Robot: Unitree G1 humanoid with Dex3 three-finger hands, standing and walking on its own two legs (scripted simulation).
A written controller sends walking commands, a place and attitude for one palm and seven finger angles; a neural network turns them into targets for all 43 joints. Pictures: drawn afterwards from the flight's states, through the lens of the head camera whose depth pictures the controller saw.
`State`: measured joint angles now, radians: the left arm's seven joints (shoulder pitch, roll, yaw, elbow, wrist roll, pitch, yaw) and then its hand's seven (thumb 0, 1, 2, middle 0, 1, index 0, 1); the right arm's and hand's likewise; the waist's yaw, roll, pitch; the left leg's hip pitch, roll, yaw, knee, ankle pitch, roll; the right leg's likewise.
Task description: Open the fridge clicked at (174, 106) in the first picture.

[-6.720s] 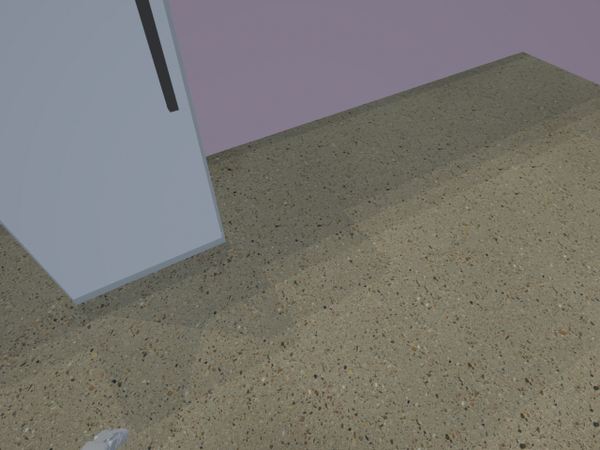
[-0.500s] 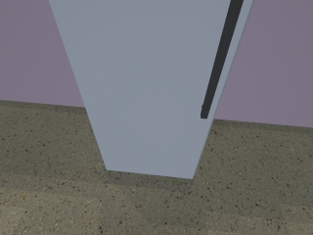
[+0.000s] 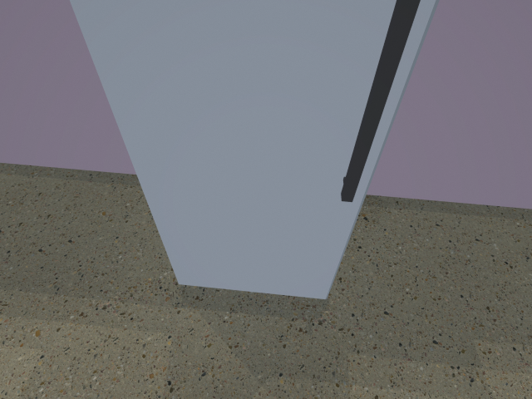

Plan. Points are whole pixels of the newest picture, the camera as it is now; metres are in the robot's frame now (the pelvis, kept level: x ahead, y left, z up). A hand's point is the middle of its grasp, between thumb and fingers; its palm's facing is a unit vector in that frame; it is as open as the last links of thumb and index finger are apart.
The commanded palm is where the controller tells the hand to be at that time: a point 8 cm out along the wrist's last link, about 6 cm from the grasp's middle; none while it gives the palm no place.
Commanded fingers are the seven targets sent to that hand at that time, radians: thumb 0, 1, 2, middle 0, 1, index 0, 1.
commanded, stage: look again from close up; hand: right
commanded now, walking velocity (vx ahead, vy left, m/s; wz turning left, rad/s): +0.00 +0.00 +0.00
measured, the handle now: (374, 96) +0.57 -0.15 +0.18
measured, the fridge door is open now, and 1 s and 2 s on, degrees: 0 0 0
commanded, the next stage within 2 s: shuffle to correct the standing spot in 0.66 s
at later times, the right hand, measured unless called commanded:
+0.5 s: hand out of the picture +0.08 -0.23 -0.15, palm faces -0.03 +0.95 -0.32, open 7.4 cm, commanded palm none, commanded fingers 0.00 -0.90 -0.90 0.20 0.30 0.20 0.30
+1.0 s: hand out of the picture +0.06 -0.19 -0.17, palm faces -0.02 +0.97 -0.23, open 7.4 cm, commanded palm none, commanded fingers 0.00 -0.90 -0.90 0.20 0.30 0.20 0.30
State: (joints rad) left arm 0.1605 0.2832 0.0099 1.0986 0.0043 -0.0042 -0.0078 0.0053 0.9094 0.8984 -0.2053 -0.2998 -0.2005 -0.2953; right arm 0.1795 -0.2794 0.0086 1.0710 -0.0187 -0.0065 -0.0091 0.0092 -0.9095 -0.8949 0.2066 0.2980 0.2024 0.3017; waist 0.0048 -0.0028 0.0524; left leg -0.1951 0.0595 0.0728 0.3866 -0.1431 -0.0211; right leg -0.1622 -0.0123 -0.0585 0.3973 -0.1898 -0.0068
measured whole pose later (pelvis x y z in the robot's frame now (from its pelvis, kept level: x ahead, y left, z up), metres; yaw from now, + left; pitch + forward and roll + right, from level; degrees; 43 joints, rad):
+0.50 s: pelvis +0.02 +0.01 +0.00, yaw +0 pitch -3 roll +0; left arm 0.14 0.32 0.00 1.12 0.01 0.00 -0.01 0.01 0.91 0.90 -0.20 -0.30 -0.20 -0.30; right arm 0.16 -0.32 0.01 1.09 -0.02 -0.01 0.00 0.01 -0.91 -0.89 0.21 0.30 0.20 0.30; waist 0.00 -0.01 0.05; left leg -0.15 0.05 0.08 0.33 -0.14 -0.01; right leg -0.11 -0.02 -0.05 0.34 -0.18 0.01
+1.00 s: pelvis +0.04 +0.01 +0.00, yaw +1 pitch -2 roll +0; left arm 0.23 0.22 -0.02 1.15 0.01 0.01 0.00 0.00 0.91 0.90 -0.20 -0.30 -0.20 -0.29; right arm 0.25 -0.23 0.01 1.11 -0.02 0.00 -0.01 0.01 -0.91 -0.90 0.20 0.30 0.20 0.30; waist 0.00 0.01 0.01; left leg -0.16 0.04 0.07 0.42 -0.23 -0.02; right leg -0.11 -0.03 -0.07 0.42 -0.27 0.01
